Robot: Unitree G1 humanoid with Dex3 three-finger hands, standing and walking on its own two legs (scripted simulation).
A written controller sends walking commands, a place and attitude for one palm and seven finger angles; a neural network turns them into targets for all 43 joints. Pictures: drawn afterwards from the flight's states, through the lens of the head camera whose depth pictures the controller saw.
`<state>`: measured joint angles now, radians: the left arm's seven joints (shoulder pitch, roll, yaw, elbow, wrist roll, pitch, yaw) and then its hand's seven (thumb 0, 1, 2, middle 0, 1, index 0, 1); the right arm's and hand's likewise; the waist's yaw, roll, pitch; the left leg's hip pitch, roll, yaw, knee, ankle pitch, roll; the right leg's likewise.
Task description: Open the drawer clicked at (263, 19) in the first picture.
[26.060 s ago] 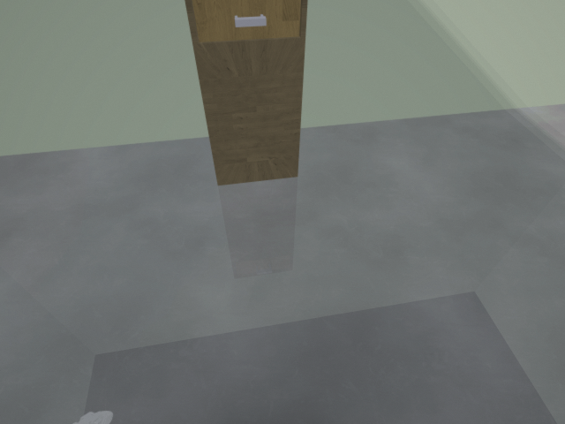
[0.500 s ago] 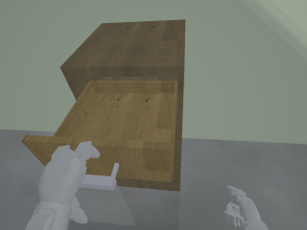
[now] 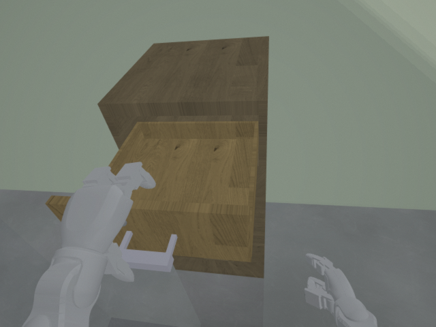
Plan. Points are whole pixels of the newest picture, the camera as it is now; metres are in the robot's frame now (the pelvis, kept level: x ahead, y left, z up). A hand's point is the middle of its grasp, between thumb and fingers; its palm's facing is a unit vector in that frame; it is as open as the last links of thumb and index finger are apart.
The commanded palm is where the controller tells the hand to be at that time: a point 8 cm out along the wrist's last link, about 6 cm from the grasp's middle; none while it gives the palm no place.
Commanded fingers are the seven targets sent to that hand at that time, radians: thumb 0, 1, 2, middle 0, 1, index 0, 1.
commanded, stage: lift the hand off the handle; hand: left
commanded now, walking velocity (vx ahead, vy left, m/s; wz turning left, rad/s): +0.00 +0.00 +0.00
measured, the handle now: (146, 248) +0.23 +0.19 +0.04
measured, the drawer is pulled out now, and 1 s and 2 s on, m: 0.29 0.29 0.29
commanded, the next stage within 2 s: draw the hand back to the body in 0.30 s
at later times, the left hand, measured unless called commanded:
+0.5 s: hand (117, 225) +0.20 +0.18 +0.18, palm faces +0.19 -0.14 -0.97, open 13.9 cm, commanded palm +0.15 +0.19 +0.24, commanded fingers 0.00 -0.50 0.30 -0.30 -1.20 -0.30 -1.20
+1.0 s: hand (77, 237) +0.17 +0.22 +0.18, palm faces +0.17 -0.08 -0.98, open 13.9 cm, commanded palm +0.13 +0.23 +0.23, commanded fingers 0.00 -0.47 0.31 -0.30 -1.18 -0.30 -1.18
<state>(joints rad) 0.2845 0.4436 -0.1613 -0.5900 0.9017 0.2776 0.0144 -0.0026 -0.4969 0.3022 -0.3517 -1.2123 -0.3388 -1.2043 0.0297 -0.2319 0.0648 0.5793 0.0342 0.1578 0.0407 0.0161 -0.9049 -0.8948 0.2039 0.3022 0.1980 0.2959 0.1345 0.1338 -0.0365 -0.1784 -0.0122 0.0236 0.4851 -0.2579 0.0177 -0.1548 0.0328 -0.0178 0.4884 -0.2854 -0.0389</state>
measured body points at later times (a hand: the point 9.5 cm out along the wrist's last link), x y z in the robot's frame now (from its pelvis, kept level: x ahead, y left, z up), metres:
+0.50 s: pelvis -0.01 -0.01 +0.00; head -0.03 -0.07 +0.44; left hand +0.18 +0.18 +0.23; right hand +0.24 -0.20 -0.08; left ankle +0.00 +0.11 -0.74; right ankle -0.01 -0.09 -0.74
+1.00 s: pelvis -0.01 -0.01 +0.00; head -0.03 -0.06 +0.44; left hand +0.15 +0.23 +0.23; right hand +0.24 -0.20 -0.08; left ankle +0.00 +0.11 -0.74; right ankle -0.01 -0.09 -0.74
